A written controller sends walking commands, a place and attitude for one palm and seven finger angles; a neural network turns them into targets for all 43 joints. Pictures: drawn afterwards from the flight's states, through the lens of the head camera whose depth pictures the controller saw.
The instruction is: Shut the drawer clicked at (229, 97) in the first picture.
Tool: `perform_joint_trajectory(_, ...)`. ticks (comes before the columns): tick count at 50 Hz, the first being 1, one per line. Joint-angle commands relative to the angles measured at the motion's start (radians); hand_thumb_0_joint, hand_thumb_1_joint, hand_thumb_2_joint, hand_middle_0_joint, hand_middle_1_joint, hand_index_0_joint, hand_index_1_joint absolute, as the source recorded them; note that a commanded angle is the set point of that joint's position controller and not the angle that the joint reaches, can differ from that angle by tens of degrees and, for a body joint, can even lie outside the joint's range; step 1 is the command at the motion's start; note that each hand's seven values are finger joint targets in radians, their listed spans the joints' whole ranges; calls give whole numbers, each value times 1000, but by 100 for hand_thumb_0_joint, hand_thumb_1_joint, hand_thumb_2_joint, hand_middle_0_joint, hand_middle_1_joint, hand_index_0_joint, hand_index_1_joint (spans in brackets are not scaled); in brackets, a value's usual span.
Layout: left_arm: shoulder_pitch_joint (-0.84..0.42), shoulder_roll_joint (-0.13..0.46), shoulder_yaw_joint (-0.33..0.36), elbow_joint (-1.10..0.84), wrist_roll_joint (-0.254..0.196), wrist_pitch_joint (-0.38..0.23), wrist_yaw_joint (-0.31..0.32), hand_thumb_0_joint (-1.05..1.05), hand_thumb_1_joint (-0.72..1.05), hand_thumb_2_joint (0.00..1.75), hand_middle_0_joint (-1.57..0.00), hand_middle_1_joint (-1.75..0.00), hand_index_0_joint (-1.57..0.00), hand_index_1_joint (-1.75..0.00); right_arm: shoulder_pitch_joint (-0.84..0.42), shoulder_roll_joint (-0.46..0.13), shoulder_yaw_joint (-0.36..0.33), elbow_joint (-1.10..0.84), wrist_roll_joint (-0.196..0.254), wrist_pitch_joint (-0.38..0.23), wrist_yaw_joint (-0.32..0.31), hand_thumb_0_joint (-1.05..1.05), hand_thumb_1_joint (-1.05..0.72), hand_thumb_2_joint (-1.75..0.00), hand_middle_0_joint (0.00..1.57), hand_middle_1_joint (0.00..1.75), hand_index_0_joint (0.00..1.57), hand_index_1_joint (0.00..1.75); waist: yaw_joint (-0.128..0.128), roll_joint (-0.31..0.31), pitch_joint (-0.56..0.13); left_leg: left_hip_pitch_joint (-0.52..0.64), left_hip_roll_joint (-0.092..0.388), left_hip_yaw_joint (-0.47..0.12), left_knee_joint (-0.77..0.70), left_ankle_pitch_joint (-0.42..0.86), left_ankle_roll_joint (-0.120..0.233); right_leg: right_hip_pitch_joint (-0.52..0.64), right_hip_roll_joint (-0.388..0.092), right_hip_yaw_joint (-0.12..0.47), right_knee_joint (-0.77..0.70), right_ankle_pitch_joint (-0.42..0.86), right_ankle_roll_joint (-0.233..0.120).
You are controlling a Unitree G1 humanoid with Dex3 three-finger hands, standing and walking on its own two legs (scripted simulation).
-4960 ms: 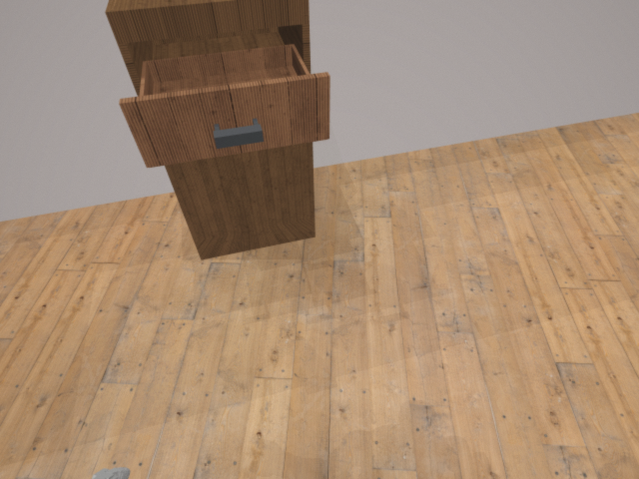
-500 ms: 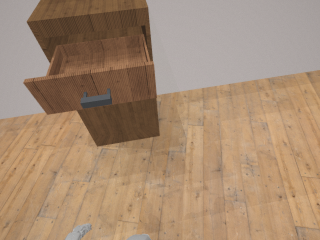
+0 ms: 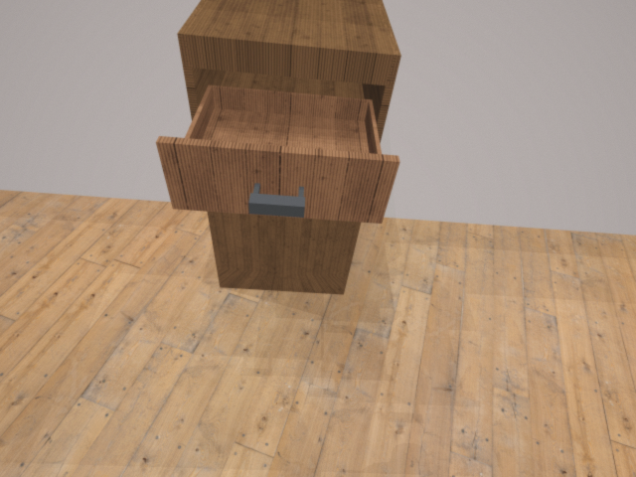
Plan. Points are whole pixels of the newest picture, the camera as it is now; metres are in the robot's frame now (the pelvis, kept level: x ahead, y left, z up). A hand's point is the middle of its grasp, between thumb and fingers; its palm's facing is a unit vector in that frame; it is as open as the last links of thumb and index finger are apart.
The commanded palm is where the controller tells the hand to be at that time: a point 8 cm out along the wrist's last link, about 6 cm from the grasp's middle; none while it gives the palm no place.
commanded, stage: take the last steps up to it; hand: left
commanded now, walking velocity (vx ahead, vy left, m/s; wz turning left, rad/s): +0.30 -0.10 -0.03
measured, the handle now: (278, 197) +0.59 +0.13 -0.01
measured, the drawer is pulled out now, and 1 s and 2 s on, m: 0.29 0.29 0.29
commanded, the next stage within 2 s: come to a stop and stand still in 0.76 s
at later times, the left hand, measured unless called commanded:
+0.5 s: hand (251, 441) +0.21 +0.11 -0.17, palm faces +0.07 -0.98 -0.20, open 7.2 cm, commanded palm none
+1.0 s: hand (250, 413) +0.25 +0.12 -0.19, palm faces +0.10 -0.99 -0.14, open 7.4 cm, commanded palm none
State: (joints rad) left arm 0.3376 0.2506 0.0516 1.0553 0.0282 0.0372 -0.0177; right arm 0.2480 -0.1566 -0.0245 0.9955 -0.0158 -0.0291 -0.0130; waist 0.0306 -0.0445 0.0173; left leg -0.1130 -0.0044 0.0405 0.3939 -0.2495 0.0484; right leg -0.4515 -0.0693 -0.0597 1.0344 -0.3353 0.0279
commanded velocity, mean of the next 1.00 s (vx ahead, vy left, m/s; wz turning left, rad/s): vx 0.16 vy -0.06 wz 0.02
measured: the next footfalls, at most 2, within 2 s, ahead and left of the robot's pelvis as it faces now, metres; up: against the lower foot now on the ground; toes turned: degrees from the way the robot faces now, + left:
right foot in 0.34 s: +0.18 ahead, -0.17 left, +0.00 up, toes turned -7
left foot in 0.78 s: +0.35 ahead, +0.04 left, +0.00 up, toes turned +9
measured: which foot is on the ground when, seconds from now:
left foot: down 0.00-0.36, up 0.38-0.76, down 0.78-1.00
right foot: up 0.00-0.32, down 0.34-0.78, up 0.80-1.00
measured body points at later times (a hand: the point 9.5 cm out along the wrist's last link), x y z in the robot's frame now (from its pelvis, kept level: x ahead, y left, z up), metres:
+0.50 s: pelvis +0.13 -0.07 -0.01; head +0.14 -0.08 +0.44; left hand +0.20 +0.16 -0.15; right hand +0.08 -0.30 -0.17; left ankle +0.08 +0.05 -0.67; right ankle +0.14 -0.16 -0.75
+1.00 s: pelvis +0.28 -0.04 -0.01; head +0.30 -0.02 +0.44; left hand +0.25 +0.17 -0.18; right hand +0.36 -0.27 -0.14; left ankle +0.31 +0.04 -0.75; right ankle +0.28 -0.19 -0.69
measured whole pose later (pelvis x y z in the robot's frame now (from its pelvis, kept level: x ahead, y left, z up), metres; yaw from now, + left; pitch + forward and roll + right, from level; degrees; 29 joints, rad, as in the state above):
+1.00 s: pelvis +0.28 -0.04 -0.01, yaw +1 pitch -1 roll -1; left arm 0.32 0.15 0.04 1.10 0.02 0.01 0.02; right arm 0.18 -0.15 -0.04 1.04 -0.01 -0.05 -0.04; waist 0.03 -0.05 0.05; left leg -0.23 0.01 0.15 0.44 -0.19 0.07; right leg -0.42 -0.08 -0.03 0.97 -0.36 0.02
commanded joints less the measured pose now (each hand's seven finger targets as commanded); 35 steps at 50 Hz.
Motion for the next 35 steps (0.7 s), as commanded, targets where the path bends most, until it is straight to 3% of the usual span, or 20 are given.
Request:
perform_joint_trajectory(1,-51,25,5,-69,2,-27,-1,0,90,90,-20,-30,-20,-30,99,-161,-40,1,1,-21,-19,0,-90,-90,20,30,20,30,-44,136,110,11,263,-217,-264,-55,123,-167,-39,36,-19,78,18)
perform_joint_trajectory(7,-178,3,6,-96,-3,-36,-8,0,90,90,-20,-30,-20,-30,181,-157,-46,53,-8,-29,-21,0,-90,-90,20,30,20,30,-82,138,130,57,295,-225,-261,0,143,-161,-51,19,-209,70,16)
perform_joint_trajectory(12,-235,-20,9,-106,-7,-52,-12,0,90,90,-20,-30,-20,-30,204,-157,-50,87,-18,-28,-21,0,-90,-90,20,30,20,30,-89,168,124,23,289,-200,-194,107,128,-35,-16,-26,-365,38,-5)
perform_joint_trajectory(14,-177,-22,17,-84,-7,-62,-11,0,90,90,-20,-30,-20,-30,186,-155,-49,95,-19,-25,-22,0,-90,-90,20,30,20,30,-52,162,98,-21,269,-164,-116,140,99,110,11,-49,-472,76,-18)
perform_joint_trajectory(15,-95,-10,22,-52,-6,-70,-9,0,90,90,-20,-30,-20,-30,182,-148,-46,99,-16,-24,-21,0,-90,-90,20,30,20,30,-15,123,51,-52,225,-125,-11,172,70,251,42,-72,-553,120,-29)
perform_joint_trajectory(16,18,33,34,-14,-3,-82,-3,0,90,90,-20,-30,-20,-30,193,-125,-42,102,-7,-29,-16,0,-90,-90,20,30,20,30,34,49,-21,-156,171,-63,176,201,34,470,-7,-1,-599,132,-62)
perform_joint_trajectory(17,149,132,55,25,2,-94,12,0,90,90,-20,-30,-20,-30,201,-59,-27,82,4,-37,-5,0,-90,-90,20,30,20,30,79,-167,-117,-395,65,58,453,-25,-17,713,-247,293,-671,110,-153)
perform_joint_trajectory(18,237,180,59,37,-13,-90,19,0,90,90,-20,-30,-20,-30,131,-70,-25,37,5,-34,-7,0,-90,-90,20,30,20,30,107,-179,-125,-505,22,31,684,-351,-20,693,-372,482,-766,155,-224)
perform_joint_trajectory(19,183,162,54,37,-16,-92,24,0,90,90,-20,-30,-20,-30,90,-84,-34,37,5,-28,-3,0,-90,-90,20,30,20,30,95,-173,-105,-527,69,-36,796,-303,-9,590,-357,481,-802,38,-240)
perform_joint_trajectory(20,102,112,43,15,-15,-90,28,0,90,90,-20,-30,-20,-30,61,-83,-44,29,1,-24,0,0,-90,-90,20,30,20,30,66,-121,-28,-549,102,-42,844,-228,-9,492,-338,435,-829,-60,-241)
perform_joint_trajectory(21,30,61,28,-3,-14,-90,32,0,90,90,-20,-30,-20,-30,59,-75,-47,38,-6,-17,5,0,-90,-90,20,30,20,30,27,-53,23,-526,127,-46,832,-147,-17,396,-293,334,-844,-49,-215)
perform_joint_trajectory(22,-5,28,20,-13,-11,-93,37,0,90,90,-20,-30,-20,-30,78,-54,-46,46,-9,-8,8,0,-90,-90,20,30,20,30,-1,-14,37,-486,137,-38,797,-107,-25,340,-264,256,-850,30,-201)
perform_joint_trajectory(23,-22,2,11,-14,-8,-99,39,0,90,90,-20,-30,-20,-30,92,-34,-42,54,-12,-1,10,0,-90,-90,20,30,20,30,-25,-25,67,-465,142,-23,762,-88,-38,284,-244,187,-853,122,-187)
perform_joint_trajectory(25,-16,-21,6,-16,-3,-107,41,0,90,90,-20,-30,-20,-30,109,-15,-43,52,-14,13,13,0,-90,-90,20,30,20,30,-50,-60,86,-425,139,9,682,-62,-58,226,-214,101,-853,242,-181)
perform_joint_trajectory(30,33,12,-1,9,-6,-115,38,0,90,90,-20,-30,-20,-30,-9,-17,-38,5,-9,9,30,0,-90,-90,20,30,20,30,-33,-76,86,-417,120,53,468,11,-68,290,-187,63,-830,409,-185)
perform_joint_trajectory(33,53,32,5,21,-4,-112,41,0,90,90,-20,-30,-20,-30,-79,-21,-35,-16,-6,-2,34,0,-90,-90,20,30,20,30,-15,-63,89,-349,99,67,345,9,-53,311,-195,71,-798,430,-183)
perform_joint_trajectory(35,63,36,7,32,-6,-105,42,0,90,90,-20,-30,-20,-30,-84,-28,-32,-16,-6,-8,30,0,-90,-90,20,30,20,30,-23,-57,90,-271,80,80,267,22,-42,318,-186,67,-754,450,-169)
